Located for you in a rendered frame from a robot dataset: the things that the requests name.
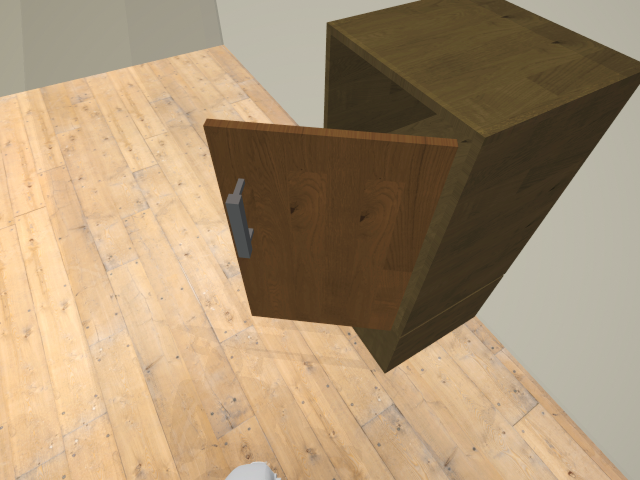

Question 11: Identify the handle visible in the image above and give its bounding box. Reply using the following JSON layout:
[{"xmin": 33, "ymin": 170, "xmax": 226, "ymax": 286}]
[{"xmin": 225, "ymin": 178, "xmax": 254, "ymax": 258}]

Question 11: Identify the cupboard door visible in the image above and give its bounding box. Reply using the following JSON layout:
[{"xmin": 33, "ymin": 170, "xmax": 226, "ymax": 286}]
[{"xmin": 203, "ymin": 119, "xmax": 458, "ymax": 331}]

